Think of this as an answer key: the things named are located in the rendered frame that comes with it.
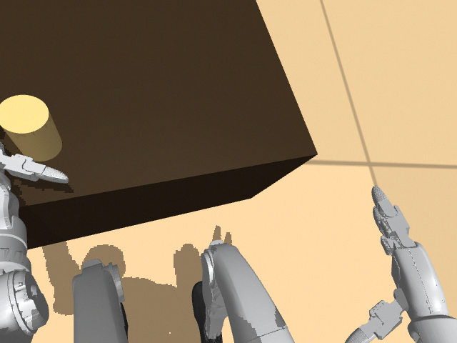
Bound left robot hand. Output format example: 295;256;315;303
0;141;69;183

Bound right robot foot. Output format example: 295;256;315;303
192;281;223;343

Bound left robot arm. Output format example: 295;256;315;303
0;172;49;343

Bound right robot hand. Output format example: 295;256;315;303
345;186;449;343

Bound can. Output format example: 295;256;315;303
0;95;62;161

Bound right robot arm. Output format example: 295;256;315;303
408;315;457;343

